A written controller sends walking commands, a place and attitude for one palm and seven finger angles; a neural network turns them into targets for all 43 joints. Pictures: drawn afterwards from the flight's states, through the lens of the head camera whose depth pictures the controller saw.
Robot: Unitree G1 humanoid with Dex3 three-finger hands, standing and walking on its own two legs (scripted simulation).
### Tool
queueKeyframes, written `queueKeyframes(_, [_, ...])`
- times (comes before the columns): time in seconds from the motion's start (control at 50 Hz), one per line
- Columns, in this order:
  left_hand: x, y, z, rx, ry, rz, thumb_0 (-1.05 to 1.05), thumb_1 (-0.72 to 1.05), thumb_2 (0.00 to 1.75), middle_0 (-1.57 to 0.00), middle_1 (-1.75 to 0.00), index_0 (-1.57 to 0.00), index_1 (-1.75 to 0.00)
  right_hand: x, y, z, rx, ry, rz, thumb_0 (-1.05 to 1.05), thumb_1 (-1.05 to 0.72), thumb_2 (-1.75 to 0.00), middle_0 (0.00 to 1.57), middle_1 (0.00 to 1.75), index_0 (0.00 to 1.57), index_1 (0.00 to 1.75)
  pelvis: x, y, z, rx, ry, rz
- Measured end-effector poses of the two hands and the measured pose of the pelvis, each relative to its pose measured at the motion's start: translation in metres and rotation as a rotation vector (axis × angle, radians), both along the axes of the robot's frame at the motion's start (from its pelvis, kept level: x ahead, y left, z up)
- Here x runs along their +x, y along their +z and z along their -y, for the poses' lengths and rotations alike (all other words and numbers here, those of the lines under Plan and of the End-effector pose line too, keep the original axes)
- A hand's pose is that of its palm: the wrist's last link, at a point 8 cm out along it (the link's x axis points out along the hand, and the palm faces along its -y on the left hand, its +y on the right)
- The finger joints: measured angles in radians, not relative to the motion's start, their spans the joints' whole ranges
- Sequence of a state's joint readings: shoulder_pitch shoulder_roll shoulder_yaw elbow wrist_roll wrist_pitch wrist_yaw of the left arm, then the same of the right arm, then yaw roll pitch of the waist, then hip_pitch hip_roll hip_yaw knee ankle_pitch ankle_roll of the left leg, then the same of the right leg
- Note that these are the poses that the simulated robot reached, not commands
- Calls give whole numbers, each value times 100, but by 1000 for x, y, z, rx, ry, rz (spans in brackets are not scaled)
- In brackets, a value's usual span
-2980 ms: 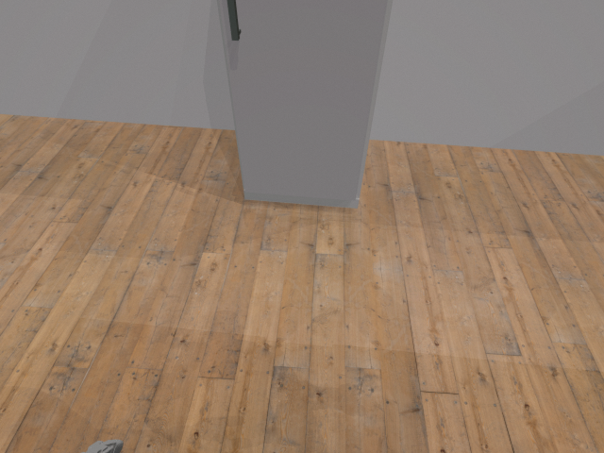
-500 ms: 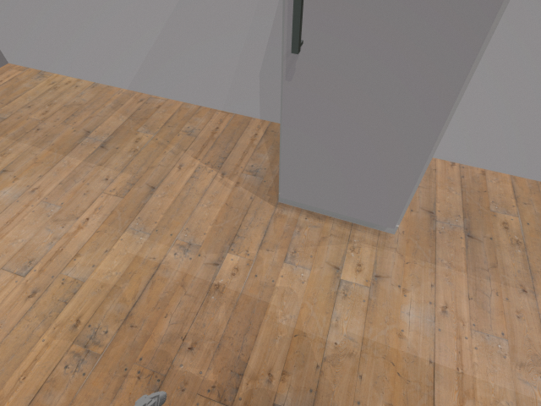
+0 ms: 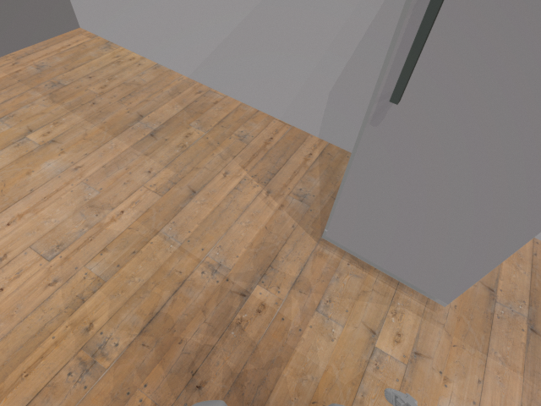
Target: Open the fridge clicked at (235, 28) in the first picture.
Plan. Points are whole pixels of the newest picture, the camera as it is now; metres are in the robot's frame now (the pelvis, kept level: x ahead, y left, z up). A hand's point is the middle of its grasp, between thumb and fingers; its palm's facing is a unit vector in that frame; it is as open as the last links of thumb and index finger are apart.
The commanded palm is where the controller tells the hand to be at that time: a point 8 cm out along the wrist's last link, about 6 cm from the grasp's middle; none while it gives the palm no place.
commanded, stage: turn to face it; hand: left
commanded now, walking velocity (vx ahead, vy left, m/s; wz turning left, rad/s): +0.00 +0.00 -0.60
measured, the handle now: (425, 31) +0.81 -0.21 +0.19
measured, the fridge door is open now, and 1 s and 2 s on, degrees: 0 0 0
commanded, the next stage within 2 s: take the last steps up to it in 0.74 s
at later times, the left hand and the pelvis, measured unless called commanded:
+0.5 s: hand (204, 366) +0.19 +0.13 -0.15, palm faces -0.19 -0.94 -0.28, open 7.4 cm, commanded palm none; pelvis +0.06 -0.05 +0.00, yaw -14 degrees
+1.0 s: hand (199, 350) +0.22 +0.15 -0.16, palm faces -0.36 -0.92 -0.17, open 7.4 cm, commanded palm none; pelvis +0.09 -0.01 +0.02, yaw -24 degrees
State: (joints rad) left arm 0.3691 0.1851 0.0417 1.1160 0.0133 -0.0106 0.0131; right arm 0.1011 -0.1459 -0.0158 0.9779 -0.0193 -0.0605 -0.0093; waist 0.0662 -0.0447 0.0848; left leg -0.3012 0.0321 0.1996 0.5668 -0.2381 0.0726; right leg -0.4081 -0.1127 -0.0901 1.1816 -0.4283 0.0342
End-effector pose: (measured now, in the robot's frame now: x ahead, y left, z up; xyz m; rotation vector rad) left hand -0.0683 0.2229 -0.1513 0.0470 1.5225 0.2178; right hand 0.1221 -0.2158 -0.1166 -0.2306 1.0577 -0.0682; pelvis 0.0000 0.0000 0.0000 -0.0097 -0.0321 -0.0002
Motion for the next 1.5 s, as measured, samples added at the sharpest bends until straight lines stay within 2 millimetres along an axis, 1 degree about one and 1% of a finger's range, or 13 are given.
queueKeyframes(0.04, [28,5,-2,4,-21,34,0,91,90,-20,-29,-19,-30,-3,2,-3,13,-54,-6,-1,-92,-90,20,30,20,30,10,5,-2,2,-17,1])
queueKeyframes(0.16, [110,12,1,5,-101,133,0,91,90,-20,-29,-19,-30,-11,2,19,-7,-160,-37,-3,-95,-90,20,30,20,30,34,10,1,6,-81,2])
queueKeyframes(0.32, [212,21,18,69,-267,261,0,92,90,-20,-29,-19,-30,-58,-29,53,36,-318,-168,-1,-92,-90,20,30,20,30,56,-2,28,22,-182,5])
queueKeyframes(0.4, [247,24,32,107,-337,329,0,91,90,-20,-29,-19,-30,-81,-45,71,46,-377,-244,0,-92,-90,20,30,20,30,60,-11,42,12,-213,-9])
queueKeyframes(0.62, [279,33,52,56,-429,322,0,90,90,-20,-29,-20,-30,-82,-17,78,19,-450,-219,0,-91,-90,19,30,19,30,68,7,42,22,-299,-38])
queueKeyframes(0.82, [295,8,31,-24,-459,279,0,90,90,-20,-29,-20,-30,-77,-1,38,-32,-502,-157,0,-91,-90,19,30,19,30,81,3,10,0,-373,-34])
queueKeyframes(0.92, [301,15,24,-29,-489,256,0,90,90,-20,-29,-20,-30,-91,4,14,-9,-527,-200,0,-91,-90,20,30,20,30,85,12,4,-12,-401,-36])
queueKeyframes(1.02, [304,20,29,-28,-536,219,0,91,90,-20,-29,-19,-30,-115,3,4,23,-585,-243,0,-92,-90,20,30,20,30,92,16,7,-11,-427,-44])
queueKeyframes(1.18, [332,24,82,-34,-619,254,0,91,90,-20,-29,-19,-30,-174,-14,-4,118,-682,-406,0,-91,-90,20,30,20,30,102,10,39,12,-447,-42])
queueKeyframes(1.24, [337,22,103,-31,-600,310,0,91,90,-20,-29,-19,-30,-186,-25,2,154,-676,-480,0,-91,-90,20,30,20,30,107,2,55,6,-430,-30])
queueKeyframes(1.28, [335,25,107,-21,-555,330,0,92,90,-20,-29,-20,-30,-180,-25,12,161,-658,-503,0,-91,-90,20,30,20,30,114,4,63,3,-421,-25])
queueKeyframes(1.34, [327,28,101,15,-525,300,-1,94,90,-20,-29,-20,-30,-150,-22,37,148,-640,-457,1,-91,-90,20,30,19,30,126,9,74,6,-417,-23])
queueKeyframes(1.5, [293,17,90,11,-483,61,-1,92,90,-20,-29,-20,-30,-16,-16,97,87,-568,-218,1,-91,-90,19,30,19,30,175,8,88,1,-413,-31])
